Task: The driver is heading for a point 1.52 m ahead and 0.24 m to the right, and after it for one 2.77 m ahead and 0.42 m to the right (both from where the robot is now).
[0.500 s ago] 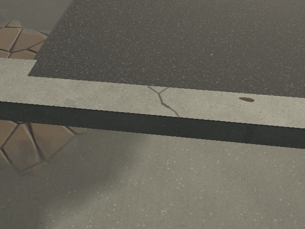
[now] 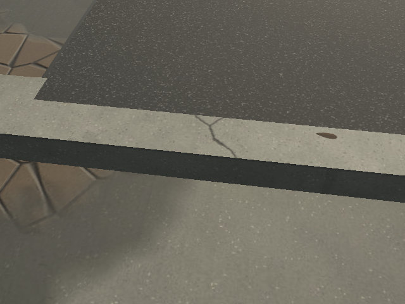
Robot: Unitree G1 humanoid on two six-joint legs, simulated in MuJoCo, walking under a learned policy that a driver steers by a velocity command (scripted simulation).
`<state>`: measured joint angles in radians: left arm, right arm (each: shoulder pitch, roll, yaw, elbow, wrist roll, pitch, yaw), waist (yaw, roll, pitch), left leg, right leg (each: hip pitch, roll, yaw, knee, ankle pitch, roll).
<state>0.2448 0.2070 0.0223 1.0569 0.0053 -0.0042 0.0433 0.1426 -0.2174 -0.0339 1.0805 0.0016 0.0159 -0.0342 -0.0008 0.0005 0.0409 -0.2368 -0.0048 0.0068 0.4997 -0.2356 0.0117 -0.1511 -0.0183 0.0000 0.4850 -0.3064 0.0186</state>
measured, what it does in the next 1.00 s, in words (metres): stands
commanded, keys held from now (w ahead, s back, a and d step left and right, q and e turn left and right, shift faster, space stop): no key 1.00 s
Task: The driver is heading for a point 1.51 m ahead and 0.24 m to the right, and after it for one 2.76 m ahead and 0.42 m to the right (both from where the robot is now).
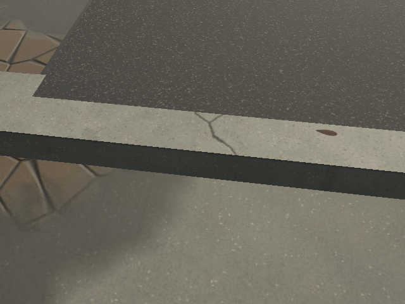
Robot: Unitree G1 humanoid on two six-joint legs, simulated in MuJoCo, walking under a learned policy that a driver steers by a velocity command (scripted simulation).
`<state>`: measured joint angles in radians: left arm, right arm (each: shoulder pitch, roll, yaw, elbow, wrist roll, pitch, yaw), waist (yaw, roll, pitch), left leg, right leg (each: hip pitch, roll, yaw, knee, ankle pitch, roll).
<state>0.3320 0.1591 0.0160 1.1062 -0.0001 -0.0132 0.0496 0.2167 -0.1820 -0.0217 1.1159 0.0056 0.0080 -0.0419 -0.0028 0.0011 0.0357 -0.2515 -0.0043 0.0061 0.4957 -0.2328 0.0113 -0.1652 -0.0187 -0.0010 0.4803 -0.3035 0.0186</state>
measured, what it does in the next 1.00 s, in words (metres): walks ahead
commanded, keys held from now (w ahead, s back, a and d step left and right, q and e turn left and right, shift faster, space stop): no key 0.40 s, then w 0.60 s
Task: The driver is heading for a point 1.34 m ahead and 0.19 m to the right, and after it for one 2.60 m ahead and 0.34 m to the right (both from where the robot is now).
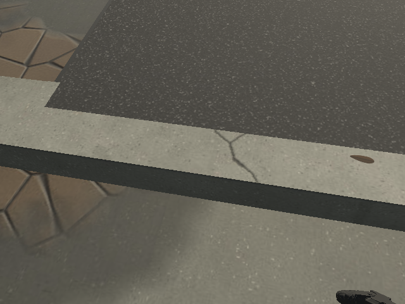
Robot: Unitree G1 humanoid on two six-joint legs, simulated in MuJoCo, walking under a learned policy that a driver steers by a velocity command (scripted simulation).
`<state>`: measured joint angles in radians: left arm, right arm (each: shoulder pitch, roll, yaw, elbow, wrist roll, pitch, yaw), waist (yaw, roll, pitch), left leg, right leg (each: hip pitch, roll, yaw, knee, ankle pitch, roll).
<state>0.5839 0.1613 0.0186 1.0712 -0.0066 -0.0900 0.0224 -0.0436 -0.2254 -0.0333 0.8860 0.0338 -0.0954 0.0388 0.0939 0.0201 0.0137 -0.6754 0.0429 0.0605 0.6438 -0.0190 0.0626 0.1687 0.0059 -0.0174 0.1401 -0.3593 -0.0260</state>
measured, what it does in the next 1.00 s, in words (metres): walks ahead: left foot, then right foot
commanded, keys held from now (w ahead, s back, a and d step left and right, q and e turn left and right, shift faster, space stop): w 0.76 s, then no key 0.24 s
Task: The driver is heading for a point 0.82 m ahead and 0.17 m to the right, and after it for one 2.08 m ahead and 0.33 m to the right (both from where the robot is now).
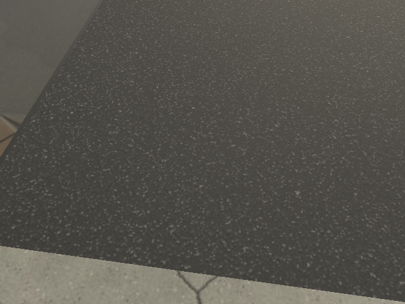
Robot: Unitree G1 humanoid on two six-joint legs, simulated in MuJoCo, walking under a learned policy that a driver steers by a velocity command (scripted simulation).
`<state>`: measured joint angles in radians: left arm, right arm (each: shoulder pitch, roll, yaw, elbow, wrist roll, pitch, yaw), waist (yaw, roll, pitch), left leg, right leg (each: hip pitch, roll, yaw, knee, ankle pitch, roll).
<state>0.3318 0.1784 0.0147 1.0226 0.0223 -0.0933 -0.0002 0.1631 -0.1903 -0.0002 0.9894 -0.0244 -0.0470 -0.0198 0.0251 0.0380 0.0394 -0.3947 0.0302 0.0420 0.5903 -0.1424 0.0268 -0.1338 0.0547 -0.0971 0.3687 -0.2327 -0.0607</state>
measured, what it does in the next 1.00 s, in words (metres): climbs, turning right: left foot, then right foot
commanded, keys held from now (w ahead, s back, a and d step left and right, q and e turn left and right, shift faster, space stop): no key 0.10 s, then e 0.02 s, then w+e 0.56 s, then w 0.32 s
